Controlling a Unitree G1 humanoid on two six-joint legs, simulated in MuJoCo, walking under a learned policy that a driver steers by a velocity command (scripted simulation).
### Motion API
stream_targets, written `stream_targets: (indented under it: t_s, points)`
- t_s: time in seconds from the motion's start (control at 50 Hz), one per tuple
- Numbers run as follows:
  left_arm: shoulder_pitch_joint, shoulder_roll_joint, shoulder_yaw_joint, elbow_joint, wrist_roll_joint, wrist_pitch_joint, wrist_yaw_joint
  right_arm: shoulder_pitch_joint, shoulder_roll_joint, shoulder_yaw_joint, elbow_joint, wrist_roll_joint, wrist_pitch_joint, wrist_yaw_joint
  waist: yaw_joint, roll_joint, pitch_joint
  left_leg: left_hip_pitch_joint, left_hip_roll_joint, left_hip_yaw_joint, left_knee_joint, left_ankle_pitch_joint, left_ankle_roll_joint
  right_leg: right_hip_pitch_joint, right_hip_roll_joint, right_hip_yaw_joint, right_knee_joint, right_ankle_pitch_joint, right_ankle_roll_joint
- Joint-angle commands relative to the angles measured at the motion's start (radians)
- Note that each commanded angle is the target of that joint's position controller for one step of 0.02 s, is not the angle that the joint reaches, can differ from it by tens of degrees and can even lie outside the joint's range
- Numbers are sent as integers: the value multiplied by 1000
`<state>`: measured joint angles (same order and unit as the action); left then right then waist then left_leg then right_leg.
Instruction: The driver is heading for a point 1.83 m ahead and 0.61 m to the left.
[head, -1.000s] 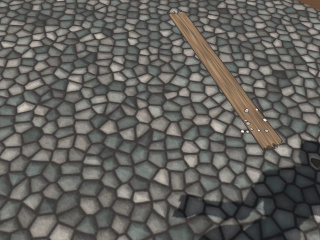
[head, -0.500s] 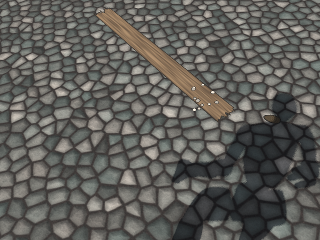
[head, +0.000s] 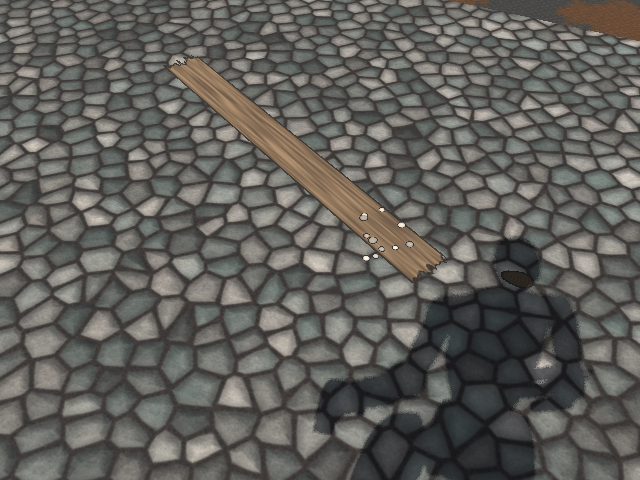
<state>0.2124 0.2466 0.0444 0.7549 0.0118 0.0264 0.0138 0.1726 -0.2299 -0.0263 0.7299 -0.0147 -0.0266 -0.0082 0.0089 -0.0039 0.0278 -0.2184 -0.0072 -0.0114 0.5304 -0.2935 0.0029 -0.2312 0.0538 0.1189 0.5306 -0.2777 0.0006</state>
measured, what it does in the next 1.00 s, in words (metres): walks ahead: right foot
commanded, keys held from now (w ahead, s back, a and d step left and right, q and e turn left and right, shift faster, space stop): no key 0.40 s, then w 0.60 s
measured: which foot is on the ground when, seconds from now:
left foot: down 0.00-0.72, up 0.74-1.00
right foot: down 0.00-0.46, up 0.48-0.70, down 0.72-1.00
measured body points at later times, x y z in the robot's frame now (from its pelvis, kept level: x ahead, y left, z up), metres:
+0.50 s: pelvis +0.01 +0.02 +0.00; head +0.01 +0.02 +0.45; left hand +0.08 +0.28 -0.13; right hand +0.10 -0.24 -0.13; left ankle -0.01 +0.12 -0.73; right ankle +0.00 -0.12 -0.73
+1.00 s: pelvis +0.16 -0.04 +0.01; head +0.18 -0.05 +0.46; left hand +0.12 +0.21 -0.12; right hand +0.34 -0.29 -0.10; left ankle +0.31 +0.13 -0.68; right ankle +0.07 -0.13 -0.73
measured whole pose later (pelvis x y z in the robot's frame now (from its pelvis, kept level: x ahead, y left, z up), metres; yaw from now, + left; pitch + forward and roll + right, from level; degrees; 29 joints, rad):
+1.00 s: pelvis +0.16 -0.04 +0.01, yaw +0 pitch +1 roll +0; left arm 0.43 0.20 0.02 0.98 0.00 -0.08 0.00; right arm 0.11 -0.29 -0.04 0.81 0.02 -0.08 0.02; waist 0.07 0.05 0.01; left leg -0.66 0.10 -0.01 0.77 -0.03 0.00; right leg 0.05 0.04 -0.02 0.18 -0.24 -0.04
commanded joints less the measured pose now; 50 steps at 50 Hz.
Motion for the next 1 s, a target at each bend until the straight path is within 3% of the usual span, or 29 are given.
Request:
stream_targets:
  t_s: [0.02,0.4,0.44,0.46,0.5,0.54,0.56,0.6,0.66,0.68,0.7,0.72,0.74,0.76,0.78,0.84,0.92,1.0]
  points:
    - [-21,94,25,-52,-1,-16,8,-17,-120,-28,-61,2,-13,-3,-10,-3,-44,17,73,-76,-93,139,32,1,-63,59,-71,171,-13]
    - [13,91,31,81,-5,-11,36,18,-110,-16,60,8,-17,-1,-6,9,-17,3,55,-72,-141,133,42,63,-68,49,-87,216,10]
    - [32,77,29,110,-10,-10,38,40,-123,-19,86,12,-11,-6,-10,41,-19,4,50,-89,-183,-135,61,41,-26,-1,-60,8,5]
    - [27,79,31,112,-17,-14,38,52,-158,-30,92,19,-6,-11,-21,86,11,3,79,-148,-223,-316,96,-30,8,-47,4,-134,1]
    - [-40,75,28,76,-27,-44,31,108,-212,-46,110,31,-7,-20,-48,172,96,11,271,-413,-366,-552,211,-206,-14,-105,162,-181,-4]
    - [-84,88,32,60,-40,-78,15,128,-222,-53,118,23,-24,-26,-61,159,141,35,358,-519,-413,-461,269,-323,-89,-65,297,-207,-22]
    - [-76,93,34,63,-41,-89,6,124,-215,-53,115,25,-30,-25,-57,141,123,85,360,-504,-411,-401,267,-362,-111,-60,318,-234,-32]
    - [-72,85,30,73,-42,-106,-10,90,-210,-54,104,41,-32,-19,-42,112,90,104,304,-382,-400,-258,223,-295,-121,-86,196,-197,-45]
    - [30,64,32,137,-33,-118,-23,53,-223,-58,105,55,-20,-12,21,98,21,-44,190,-183,-322,-115,180,53,-41,-192,-37,76,-27]
    - [100,73,40,171,-34,-114,-22,67,-203,-53,110,51,-17,-9,45,85,-2,-105,163,-156,-266,-121,166,169,-12,-209,-55,99,-18]
    - [178,89,49,195,-40,-109,-17,64,-165,-39,110,44,-20,-5,82,64,-23,-174,135,-123,-177,-116,137,276,-29,-175,-75,70,-27]
    - [279,148,63,207,-40,-110,-5,32,-88,-14,90,28,-27,4,124,-93,-42,-296,50,-20,120,-94,68,378,-204,83,-203,-78,-87]
    - [352,280,87,207,-30,-116,-13,20,-60,-7,34,34,-50,0,125,-299,-61,-516,-53,18,409,-255,33,454,-424,534,-355,-274,-255]
    - [289,218,66,198,-17,-131,-20,14,-139,-26,34,60,-64,-2,95,-175,-5,-605,13,-77,585,-275,50,383,-469,610,-384,-420,-310]
    - [209,160,47,171,-19,-141,-23,19,-170,-33,36,73,-74,5,62,-128,60,-658,62,-97,629,-166,74,351,-427,510,-389,-415,-274]
    - [123,102,17,143,-14,-135,-31,13,-164,-42,57,37,-81,20,20,-79,70,-595,132,-65,544,54,68,276,-310,231,-409,-64,-179]
    - [196,124,16,171,-13,-122,-15,-65,-110,-28,31,26,-66,32,37,-66,66,-566,122,2,387,196,5,238,-253,54,-426,258,-188]
    - [236,148,15,185,-17,-118,1,-218,-76,-9,-23,33,-68,38,74,-72,93,-441,75,50,116,358,-14,159,-224,-35,-458,285,-177]
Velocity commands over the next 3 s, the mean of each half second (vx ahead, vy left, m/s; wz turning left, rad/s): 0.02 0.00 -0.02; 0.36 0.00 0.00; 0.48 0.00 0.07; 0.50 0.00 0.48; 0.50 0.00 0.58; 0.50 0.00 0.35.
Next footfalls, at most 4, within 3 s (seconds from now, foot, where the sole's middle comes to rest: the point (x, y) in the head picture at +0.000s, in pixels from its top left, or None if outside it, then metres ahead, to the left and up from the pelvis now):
0.72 right None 0.11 -0.13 -0.77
1.18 left None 0.47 0.10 -0.77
1.70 right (387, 373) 0.76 -0.12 -0.77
2.24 left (248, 309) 0.94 0.22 -0.77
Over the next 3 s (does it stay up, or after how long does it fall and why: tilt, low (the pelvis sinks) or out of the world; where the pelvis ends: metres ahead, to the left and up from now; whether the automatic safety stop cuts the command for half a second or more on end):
stays up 1.19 0.28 0.01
